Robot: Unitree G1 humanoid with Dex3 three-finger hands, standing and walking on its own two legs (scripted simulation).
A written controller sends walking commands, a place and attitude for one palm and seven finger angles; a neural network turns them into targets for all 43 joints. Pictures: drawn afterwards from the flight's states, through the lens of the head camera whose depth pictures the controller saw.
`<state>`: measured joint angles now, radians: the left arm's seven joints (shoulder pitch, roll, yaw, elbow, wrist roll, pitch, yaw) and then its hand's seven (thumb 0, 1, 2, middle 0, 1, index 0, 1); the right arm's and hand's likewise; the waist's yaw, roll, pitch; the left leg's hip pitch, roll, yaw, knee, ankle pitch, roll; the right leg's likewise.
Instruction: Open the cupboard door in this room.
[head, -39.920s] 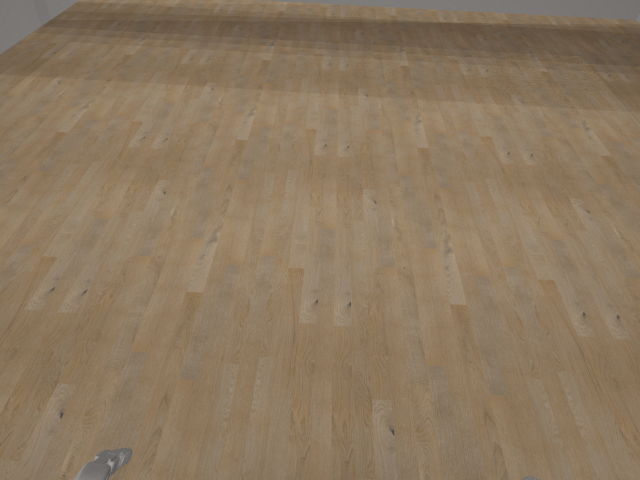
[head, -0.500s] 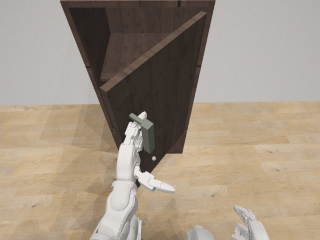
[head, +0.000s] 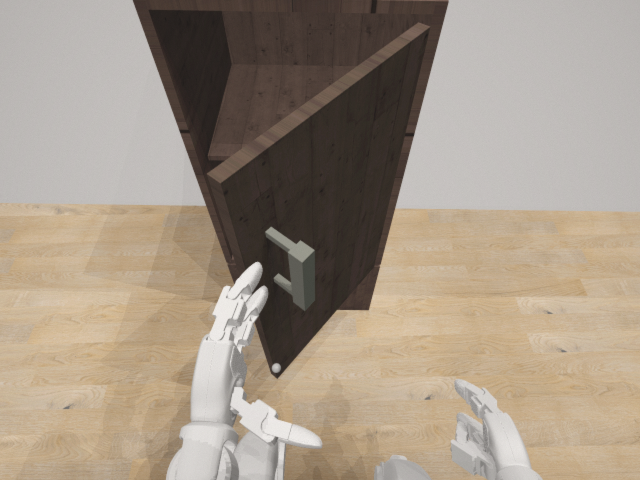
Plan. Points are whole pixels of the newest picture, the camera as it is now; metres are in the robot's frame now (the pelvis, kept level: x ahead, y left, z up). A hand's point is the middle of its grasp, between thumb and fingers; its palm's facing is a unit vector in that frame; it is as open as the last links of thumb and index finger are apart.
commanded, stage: slide the hand sideways off the handle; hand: left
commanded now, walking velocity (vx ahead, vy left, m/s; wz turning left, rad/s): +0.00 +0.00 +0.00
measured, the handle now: (290, 269) +0.36 +0.06 +0.05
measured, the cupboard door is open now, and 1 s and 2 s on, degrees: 51 51 51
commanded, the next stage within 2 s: draw the hand back to the body in 0.36 s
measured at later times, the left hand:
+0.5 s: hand (247, 399) +0.21 +0.09 +0.05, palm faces -0.01 -1.00 +0.01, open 16.3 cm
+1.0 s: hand (156, 386) +0.19 +0.15 +0.13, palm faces +0.03 -0.99 -0.10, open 16.0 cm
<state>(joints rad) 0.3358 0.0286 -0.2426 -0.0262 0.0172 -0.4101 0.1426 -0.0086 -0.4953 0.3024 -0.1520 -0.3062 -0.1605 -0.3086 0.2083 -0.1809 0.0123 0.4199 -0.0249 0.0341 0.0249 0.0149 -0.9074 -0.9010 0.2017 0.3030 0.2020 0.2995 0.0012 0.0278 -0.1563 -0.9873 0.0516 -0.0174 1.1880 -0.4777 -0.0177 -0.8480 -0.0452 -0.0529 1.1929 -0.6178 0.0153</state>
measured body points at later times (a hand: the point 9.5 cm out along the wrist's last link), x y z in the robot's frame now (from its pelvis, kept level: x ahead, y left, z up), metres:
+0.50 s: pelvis +0.00 -0.02 -0.01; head +0.07 -0.02 +0.43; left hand +0.20 +0.15 +0.05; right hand +0.19 -0.24 -0.10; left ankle +0.05 +0.13 -0.64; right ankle -0.02 -0.13 -0.64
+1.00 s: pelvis +0.01 -0.01 +0.03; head +0.02 -0.01 +0.48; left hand +0.19 +0.21 +0.14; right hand +0.19 -0.24 -0.03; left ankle +0.05 +0.13 -0.64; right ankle -0.02 -0.13 -0.64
